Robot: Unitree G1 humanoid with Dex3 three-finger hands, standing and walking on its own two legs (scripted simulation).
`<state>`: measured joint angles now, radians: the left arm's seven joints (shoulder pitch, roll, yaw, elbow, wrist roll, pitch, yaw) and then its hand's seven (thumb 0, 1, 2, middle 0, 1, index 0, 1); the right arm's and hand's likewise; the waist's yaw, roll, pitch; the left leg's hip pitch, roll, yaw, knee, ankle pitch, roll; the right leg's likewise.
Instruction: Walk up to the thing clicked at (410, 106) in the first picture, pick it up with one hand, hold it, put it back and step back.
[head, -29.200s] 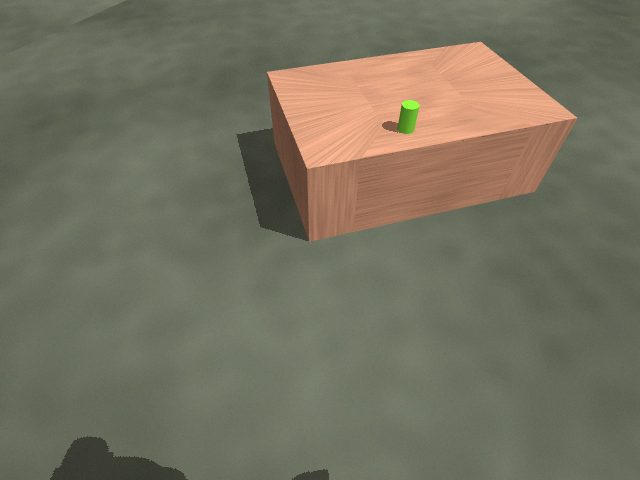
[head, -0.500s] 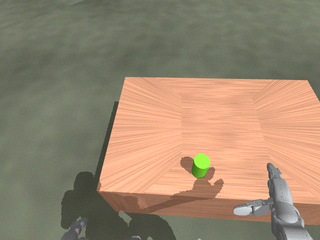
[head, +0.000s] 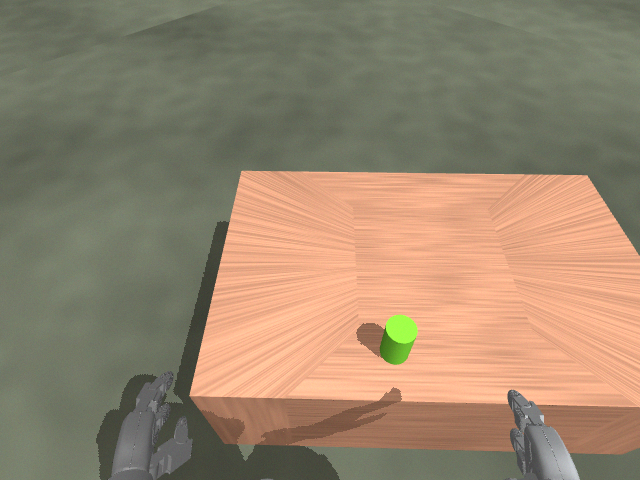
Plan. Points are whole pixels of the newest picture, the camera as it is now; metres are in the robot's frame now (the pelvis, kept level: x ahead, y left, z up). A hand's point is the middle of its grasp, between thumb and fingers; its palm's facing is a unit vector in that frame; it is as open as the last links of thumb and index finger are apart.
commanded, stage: home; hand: right
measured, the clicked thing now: (397, 340) +0.44 -0.13 -0.28
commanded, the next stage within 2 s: none
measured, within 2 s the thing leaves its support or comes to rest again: neither
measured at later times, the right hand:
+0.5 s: hand (501, 477) +0.16 -0.19 -0.05, palm faces +0.03 +0.98 -0.20, open 17.6 cm
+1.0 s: hand (504, 466) +0.17 -0.20 -0.05, palm faces +0.03 +0.98 -0.20, open 17.6 cm
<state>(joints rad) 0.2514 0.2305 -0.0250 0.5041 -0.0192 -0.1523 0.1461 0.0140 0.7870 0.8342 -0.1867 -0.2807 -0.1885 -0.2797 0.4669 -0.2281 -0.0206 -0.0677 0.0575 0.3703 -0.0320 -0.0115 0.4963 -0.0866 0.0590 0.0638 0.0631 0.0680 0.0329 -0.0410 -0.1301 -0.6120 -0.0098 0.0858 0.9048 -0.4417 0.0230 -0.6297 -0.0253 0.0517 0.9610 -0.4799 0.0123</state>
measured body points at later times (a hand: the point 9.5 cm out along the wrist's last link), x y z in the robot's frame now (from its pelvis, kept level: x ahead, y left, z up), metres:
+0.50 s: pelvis -0.01 -0.01 -0.01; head +0.01 -0.02 +0.44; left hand +0.15 +0.23 -0.06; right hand +0.15 -0.24 -0.03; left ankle +0.01 +0.11 -0.69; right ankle +0.00 -0.13 -0.69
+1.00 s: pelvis +0.00 -0.02 -0.01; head +0.03 -0.02 +0.44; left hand +0.16 +0.22 -0.07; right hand +0.17 -0.25 -0.03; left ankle +0.01 +0.11 -0.69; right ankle +0.00 -0.13 -0.69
